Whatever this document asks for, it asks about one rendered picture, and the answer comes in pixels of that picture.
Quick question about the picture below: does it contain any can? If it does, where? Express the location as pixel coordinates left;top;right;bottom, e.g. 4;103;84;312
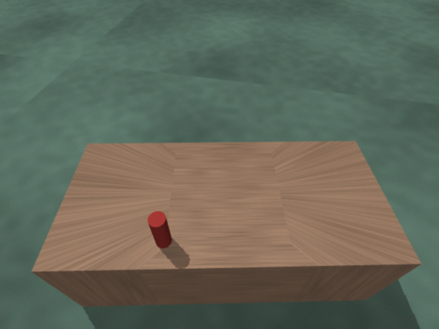
147;211;172;248

